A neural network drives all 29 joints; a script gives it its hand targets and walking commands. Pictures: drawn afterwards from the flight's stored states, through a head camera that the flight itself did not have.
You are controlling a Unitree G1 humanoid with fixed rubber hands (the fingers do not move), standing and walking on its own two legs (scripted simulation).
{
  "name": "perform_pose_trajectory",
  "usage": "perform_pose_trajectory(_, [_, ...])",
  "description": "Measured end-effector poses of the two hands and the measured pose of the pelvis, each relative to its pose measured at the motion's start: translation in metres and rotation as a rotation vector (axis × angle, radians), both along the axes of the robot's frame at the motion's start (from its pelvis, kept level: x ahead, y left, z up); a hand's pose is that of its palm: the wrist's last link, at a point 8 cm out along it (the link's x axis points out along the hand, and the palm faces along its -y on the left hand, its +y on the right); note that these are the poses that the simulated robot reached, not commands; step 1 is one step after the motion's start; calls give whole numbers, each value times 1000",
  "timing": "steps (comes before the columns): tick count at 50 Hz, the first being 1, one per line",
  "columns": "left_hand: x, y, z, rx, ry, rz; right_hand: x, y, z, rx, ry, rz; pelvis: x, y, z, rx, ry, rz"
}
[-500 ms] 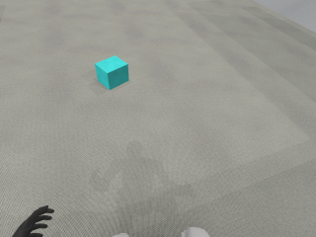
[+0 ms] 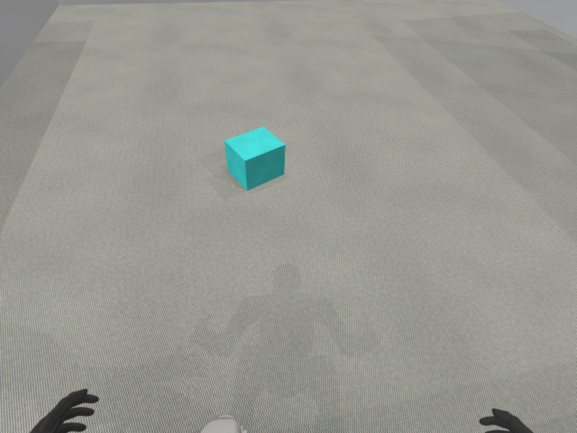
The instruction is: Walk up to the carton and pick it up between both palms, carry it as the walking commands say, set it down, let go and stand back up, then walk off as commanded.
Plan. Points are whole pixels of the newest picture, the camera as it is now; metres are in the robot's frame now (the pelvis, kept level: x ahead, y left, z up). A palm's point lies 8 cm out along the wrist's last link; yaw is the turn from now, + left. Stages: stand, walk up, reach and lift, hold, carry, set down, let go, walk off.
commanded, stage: walk up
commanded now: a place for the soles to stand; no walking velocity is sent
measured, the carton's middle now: (255, 158) +1.54 +0.17 -0.67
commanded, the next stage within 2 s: none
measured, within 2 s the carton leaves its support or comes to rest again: neither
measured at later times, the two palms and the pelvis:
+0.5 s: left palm (85, 332) +0.29 +0.34 -0.07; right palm (476, 350) +0.28 -0.31 -0.09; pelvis +0.19 +0.01 -0.02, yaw +5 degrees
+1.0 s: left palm (103, 258) +0.44 +0.37 -0.08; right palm (442, 263) +0.44 -0.29 -0.07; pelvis +0.36 +0.03 -0.01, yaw +7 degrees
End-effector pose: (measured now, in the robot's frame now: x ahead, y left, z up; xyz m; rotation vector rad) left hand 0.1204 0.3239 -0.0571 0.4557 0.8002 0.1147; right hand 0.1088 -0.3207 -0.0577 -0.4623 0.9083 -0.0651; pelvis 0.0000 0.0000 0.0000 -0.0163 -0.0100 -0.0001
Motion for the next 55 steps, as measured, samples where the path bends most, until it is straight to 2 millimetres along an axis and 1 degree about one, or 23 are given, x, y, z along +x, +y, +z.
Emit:
perform_pose_trajectory(2, [14,11,-10,-13,3,18,26,9,1,-21,-4,26,20,10,-5,-15,10,20])
perform_pose_trajectory(3, [22,18,-17,-16,6,22,38,12,-2,-36,-13,39,30,17,-11,-24,11,23])
perform_pose_trajectory(4, [30,25,-24,-19,10,26,47,15,-5,-52,-22,43,38,23,-18,-29,7,26])
perform_pose_trajectory(5, [37,28,-28,-25,20,32,54,19,-7,-57,-22,38,46,26,-19,-23,2,34])
perform_pose_trajectory(8, [55,31,-29,-43,36,50,63,29,-5,-49,7,19,68,30,-14,-17,9,44])
perform_pose_trajectory(11, [75,33,-27,-44,46,52,69,30,-7,-52,47,6,89,32,-11,-16,8,45])
perform_pose_trajectory(15, [104,31,-24,-34,54,44,77,24,-12,-50,103,-10,119,28,-10,-8,5,46])
perform_pose_trajectory(17, [121,27,-21,-25,51,42,86,18,-15,-45,120,-16,136,24,-10,0,5,48])
perform_pose_trajectory(19, [139,21,-18,-15,47,41,99,12,-20,-36,132,-21,153,18,-12,9,12,48])
perform_pose_trajectory(21, [155,15,-19,1,28,39,119,5,-29,-28,132,-12,170,10,-18,28,20,59])
perform_pose_trajectory(22, [159,13,-21,6,26,42,130,3,-34,-25,131,-8,176,7,-21,32,17,66])
perform_pose_trajectory(24, [163,11,-18,3,29,64,156,7,-36,-13,123,7,188,6,-18,24,12,85])
perform_pose_trajectory(27, [170,15,-8,6,30,97,200,18,-29,7,75,48,205,8,-10,20,2,103])
perform_pose_trajectory(30, [181,22,-4,0,27,118,241,29,-18,6,26,82,223,14,-5,18,-11,111])
perform_pose_trajectory(32, [191,29,-5,-8,23,128,264,36,-11,-3,4,99,236,20,-4,14,-10,120])
perform_pose_trajectory(34, [203,38,-9,-21,20,134,281,43,-6,-23,-4,112,250,29,-5,4,-4,130])
perform_pose_trajectory(36, [217,50,-18,-28,18,142,294,46,-8,-51,-12,127,265,41,-13,-10,-3,135])
perform_pose_trajectory(38, [230,57,-27,-37,34,152,299,48,-12,-73,-3,116,278,48,-19,-5,-6,139])
perform_pose_trajectory(42, [256,57,-28,-56,58,149,301,50,-8,-79,55,85,304,50,-12,-2,7,133])
perform_pose_trajectory(47, [294,50,-25,-50,77,129,316,37,-9,-86,111,60,338,44,-9,0,19,125])
perform_pose_trajectory(49, [310,45,-23,-40,79,121,329,30,-13,-83,127,54,353,38,-10,7,29,123])
perform_pose_trajectory(52, [331,35,-26,-24,67,109,353,22,-23,-72,136,54,374,29,-16,23,32,130])
perform_pose_trajectory(55, [343,34,-19,-26,69,130,388,32,-24,-42,113,59,395,28,-10,24,24,138])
